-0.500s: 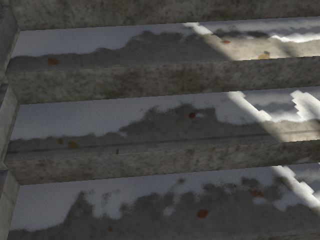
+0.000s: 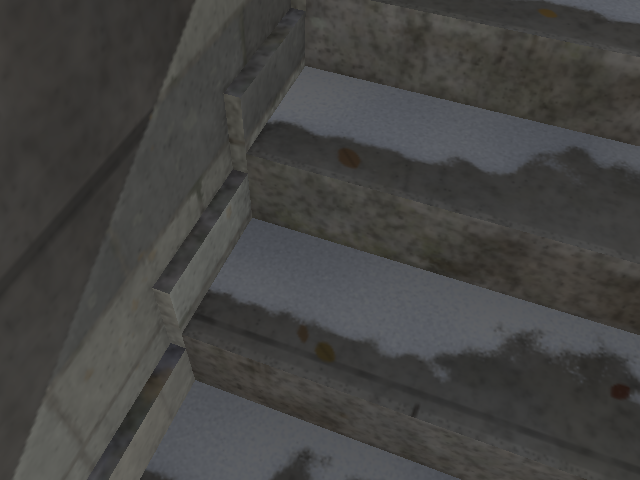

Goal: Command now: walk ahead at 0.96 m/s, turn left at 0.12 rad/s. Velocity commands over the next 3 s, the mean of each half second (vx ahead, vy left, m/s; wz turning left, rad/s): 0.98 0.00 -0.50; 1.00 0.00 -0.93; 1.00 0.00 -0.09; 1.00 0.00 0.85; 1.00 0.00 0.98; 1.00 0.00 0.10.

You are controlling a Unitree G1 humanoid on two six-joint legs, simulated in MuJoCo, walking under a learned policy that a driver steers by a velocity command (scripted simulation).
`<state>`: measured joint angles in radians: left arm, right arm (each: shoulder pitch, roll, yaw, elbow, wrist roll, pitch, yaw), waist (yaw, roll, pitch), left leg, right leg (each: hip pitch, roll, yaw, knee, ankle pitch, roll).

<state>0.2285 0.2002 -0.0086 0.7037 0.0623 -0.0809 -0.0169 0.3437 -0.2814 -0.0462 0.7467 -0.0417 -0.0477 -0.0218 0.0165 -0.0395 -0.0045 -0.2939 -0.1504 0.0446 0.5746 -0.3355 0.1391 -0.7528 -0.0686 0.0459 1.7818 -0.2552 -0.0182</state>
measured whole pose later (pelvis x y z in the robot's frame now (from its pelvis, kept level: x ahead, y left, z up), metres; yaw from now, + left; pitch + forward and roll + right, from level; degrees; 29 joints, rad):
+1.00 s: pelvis +0.69 -0.21 +0.35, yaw -45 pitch +3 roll -4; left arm -0.22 0.15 0.01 0.46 0.04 0.07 -0.04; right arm 0.53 -0.22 -0.05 0.98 -0.02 -0.12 -0.05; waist -0.01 -0.06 0.01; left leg 0.15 0.17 0.28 0.23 -0.31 -0.08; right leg -1.33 0.06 -0.02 1.81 -0.37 -0.17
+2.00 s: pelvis +1.31 -0.79 +0.83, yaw -19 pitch +2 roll -3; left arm 0.35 0.25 0.08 0.95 0.05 -0.13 0.01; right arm 0.01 -0.19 -0.06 0.55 -0.02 -0.05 0.00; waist -0.04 0.05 -0.09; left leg -1.13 -0.06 -0.07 2.27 -0.33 0.18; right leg -0.24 -0.03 -0.22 0.62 -0.39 0.00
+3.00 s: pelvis +2.08 -0.86 +1.29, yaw +8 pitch +4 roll +3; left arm 0.48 0.18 0.09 0.83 0.01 -0.12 -0.02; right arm 0.09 -0.14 -0.01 0.66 -0.03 -0.07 0.01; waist 0.07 -0.01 -0.03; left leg -0.62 0.00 0.16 1.02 -0.46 0.07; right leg -0.53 0.02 0.11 1.77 -0.06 -0.11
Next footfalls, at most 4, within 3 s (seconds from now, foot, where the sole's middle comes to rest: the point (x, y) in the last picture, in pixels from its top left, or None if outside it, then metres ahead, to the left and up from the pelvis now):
0.28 right None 0.30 -0.07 -0.59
0.60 left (344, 307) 0.66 -0.01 -0.42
1.08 right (599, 190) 0.80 -0.43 -0.26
1.48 left None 1.07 -0.54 -0.09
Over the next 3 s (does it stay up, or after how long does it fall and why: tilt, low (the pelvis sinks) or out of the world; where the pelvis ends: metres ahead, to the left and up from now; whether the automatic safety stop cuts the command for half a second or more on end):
stays up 2.08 -0.86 1.29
